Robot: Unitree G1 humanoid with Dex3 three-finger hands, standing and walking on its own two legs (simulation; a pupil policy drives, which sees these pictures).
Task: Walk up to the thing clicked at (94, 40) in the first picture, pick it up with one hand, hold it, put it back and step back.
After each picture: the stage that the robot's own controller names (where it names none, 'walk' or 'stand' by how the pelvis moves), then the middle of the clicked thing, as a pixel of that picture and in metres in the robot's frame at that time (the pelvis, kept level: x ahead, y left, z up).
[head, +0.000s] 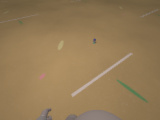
stand; (94, 41) +1.85 -0.11 -0.72
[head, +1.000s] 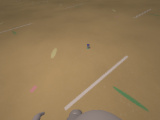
walk; (88, 46) +1.70 +0.17 -0.71
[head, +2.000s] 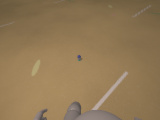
walk; (79, 58) +1.12 +0.27 -0.72
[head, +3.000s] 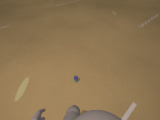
walk; (76, 79) +0.67 +0.22 -0.71
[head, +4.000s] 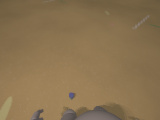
walk; (71, 96) +0.38 +0.17 -0.71
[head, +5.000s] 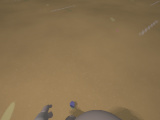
stand; (72, 104) +0.31 +0.19 -0.72
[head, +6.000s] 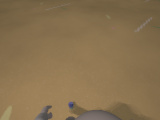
stand; (71, 105) +0.29 +0.20 -0.72
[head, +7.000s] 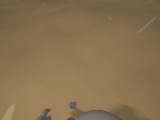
stand; (72, 105) +0.30 +0.20 -0.73
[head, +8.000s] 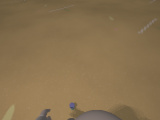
stand; (72, 106) +0.29 +0.20 -0.73
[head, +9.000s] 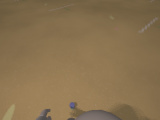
stand; (72, 105) +0.29 +0.20 -0.73
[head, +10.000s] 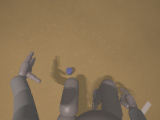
go down; (69, 71) +0.38 +0.17 -0.42
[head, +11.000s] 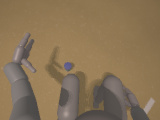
go down; (67, 67) +0.41 +0.16 -0.33
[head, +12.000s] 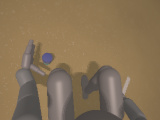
close in; (47, 59) +0.41 +0.20 -0.24
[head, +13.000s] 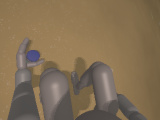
close; (32, 57) +0.41 +0.21 -0.24
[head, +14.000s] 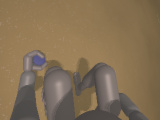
lift; (38, 61) +0.38 +0.20 -0.24
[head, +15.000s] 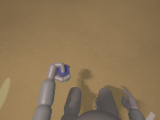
lift; (64, 73) +0.32 +0.17 -0.01
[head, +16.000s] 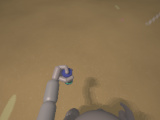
hold; (67, 76) +0.32 +0.16 +0.00
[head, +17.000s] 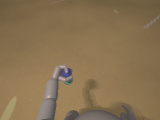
hold; (67, 76) +0.32 +0.17 +0.00
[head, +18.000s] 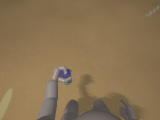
crouch; (66, 77) +0.33 +0.16 -0.05
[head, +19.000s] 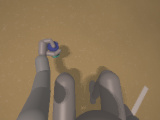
lower; (54, 50) +0.48 +0.19 -0.11
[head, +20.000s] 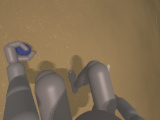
lower; (23, 53) +0.44 +0.23 -0.25
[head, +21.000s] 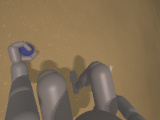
lower; (26, 52) +0.44 +0.23 -0.24
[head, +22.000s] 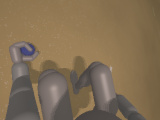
lower; (27, 52) +0.43 +0.23 -0.24
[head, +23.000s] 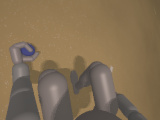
lower; (28, 53) +0.43 +0.23 -0.24
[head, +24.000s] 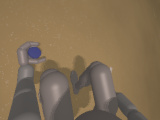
open; (32, 54) +0.42 +0.20 -0.25
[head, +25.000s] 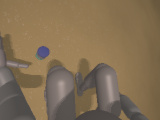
stand; (42, 53) +0.42 +0.20 -0.23
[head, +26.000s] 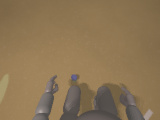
walk; (74, 78) +0.39 +0.14 -0.51
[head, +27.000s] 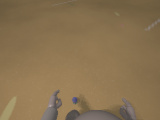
stand; (74, 100) +0.34 +0.15 -0.67
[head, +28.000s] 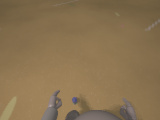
stand; (74, 100) +0.34 +0.15 -0.67
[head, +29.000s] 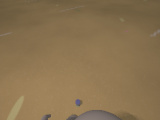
stand; (77, 103) +0.34 +0.14 -0.72
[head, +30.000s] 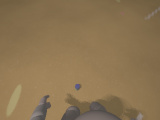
walk; (77, 87) +0.41 +0.10 -0.71
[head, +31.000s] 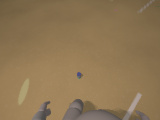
walk; (79, 75) +0.63 +0.17 -0.70
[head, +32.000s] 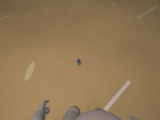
stand; (78, 62) +0.95 +0.19 -0.70
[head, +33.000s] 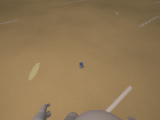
stand; (81, 65) +0.98 +0.15 -0.72
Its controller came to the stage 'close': yes
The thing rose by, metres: 0.72
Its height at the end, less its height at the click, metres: +0.00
